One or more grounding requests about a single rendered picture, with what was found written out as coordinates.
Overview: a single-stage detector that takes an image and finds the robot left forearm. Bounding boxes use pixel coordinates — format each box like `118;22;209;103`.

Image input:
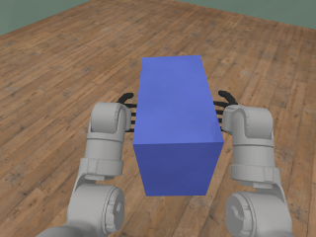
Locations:
67;102;132;219

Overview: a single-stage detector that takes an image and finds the robot right upper arm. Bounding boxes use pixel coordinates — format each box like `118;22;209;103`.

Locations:
225;191;296;237

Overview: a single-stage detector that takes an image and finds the robot right forearm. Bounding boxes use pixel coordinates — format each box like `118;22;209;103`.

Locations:
221;105;292;224

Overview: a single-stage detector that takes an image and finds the robot left hand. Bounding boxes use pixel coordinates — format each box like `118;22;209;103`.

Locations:
117;93;137;132

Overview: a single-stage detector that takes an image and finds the robot right hand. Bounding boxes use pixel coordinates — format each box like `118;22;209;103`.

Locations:
213;90;238;133

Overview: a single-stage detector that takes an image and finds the robot left upper arm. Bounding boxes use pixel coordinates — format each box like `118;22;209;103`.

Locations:
36;183;125;237

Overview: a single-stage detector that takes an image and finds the carton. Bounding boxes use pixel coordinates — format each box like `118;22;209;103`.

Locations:
132;54;224;197

